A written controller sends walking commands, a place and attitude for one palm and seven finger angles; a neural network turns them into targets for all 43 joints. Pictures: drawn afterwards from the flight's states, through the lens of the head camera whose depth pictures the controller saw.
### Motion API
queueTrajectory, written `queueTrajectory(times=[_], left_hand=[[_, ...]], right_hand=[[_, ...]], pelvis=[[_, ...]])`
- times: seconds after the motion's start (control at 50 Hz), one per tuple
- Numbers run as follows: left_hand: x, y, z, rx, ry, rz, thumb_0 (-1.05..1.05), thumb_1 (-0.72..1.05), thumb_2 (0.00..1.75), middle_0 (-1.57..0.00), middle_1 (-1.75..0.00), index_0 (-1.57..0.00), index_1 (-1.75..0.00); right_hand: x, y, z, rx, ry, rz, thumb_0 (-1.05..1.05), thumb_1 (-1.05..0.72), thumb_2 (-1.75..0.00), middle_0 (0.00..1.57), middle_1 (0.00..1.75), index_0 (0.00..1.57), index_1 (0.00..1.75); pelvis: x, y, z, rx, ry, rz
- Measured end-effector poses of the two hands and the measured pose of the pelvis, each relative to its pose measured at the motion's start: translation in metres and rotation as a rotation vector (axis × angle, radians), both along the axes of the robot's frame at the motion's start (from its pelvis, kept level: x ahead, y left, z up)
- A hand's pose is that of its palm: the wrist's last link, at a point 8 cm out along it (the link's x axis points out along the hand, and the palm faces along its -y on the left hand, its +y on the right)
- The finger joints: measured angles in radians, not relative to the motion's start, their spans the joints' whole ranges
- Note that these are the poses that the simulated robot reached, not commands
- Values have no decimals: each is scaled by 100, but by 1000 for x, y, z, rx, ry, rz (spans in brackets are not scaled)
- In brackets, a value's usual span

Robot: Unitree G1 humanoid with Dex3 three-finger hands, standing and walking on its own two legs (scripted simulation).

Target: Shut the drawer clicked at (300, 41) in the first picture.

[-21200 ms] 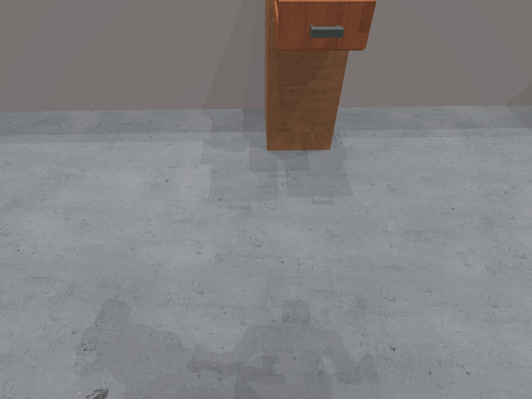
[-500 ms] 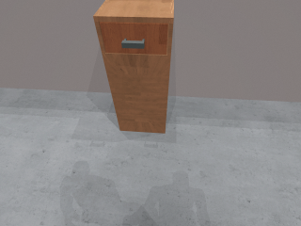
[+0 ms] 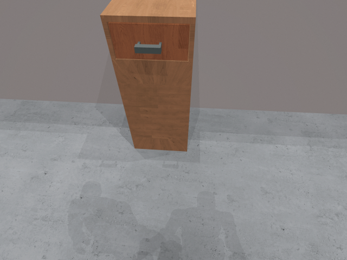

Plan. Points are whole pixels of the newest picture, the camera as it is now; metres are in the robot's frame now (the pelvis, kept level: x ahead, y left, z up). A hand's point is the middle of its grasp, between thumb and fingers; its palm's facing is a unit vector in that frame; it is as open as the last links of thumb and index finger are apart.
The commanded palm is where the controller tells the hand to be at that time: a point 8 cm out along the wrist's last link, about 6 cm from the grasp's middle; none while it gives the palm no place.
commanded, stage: look to check the result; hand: left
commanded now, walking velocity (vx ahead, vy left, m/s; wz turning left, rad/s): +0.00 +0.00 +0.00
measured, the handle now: (148, 46) +0.91 +0.15 +0.03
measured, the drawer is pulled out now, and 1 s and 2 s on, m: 0.00 0.00 0.00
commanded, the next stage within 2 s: stand and wait in 0.32 s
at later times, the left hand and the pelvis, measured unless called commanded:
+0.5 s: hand out of the picture +0.06 +0.21 -0.17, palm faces +0.00 -0.96 -0.28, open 7.3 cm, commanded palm none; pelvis +0.01 +0.00 +0.00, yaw +0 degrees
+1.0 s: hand out of the picture +0.08 +0.23 -0.16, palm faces -0.02 -0.95 -0.30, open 7.3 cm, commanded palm none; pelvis +0.02 +0.00 +0.00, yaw -1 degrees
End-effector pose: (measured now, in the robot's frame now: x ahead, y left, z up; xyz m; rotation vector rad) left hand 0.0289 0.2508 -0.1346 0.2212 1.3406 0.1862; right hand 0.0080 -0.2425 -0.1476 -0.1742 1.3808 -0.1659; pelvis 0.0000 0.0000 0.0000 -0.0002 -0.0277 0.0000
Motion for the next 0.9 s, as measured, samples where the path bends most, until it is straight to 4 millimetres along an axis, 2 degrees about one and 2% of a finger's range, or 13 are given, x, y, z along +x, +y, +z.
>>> queueTrajectory(times=[0.22,0.62,0.9], left_hand=[[1,4,1,8,22,4,0,91,90,-20,-30,-20,-30],[37,10,5,18,-37,-27,0,91,90,-20,-30,-20,-30],[48,18,8,34,-49,-40,0,91,90,-20,-30,-20,-30]], right_hand=[[14,-7,3,-16,-3,14,0,-90,-90,20,30,20,30],[37,-12,7,-32,-41,14,0,-90,-90,20,30,20,30],[42,-20,10,-51,-45,13,0,-90,-90,20,30,20,30]], pelvis=[[6,-1,1,-1,2,1],[17,0,2,0,5,-8],[21,2,3,0,6,-12]])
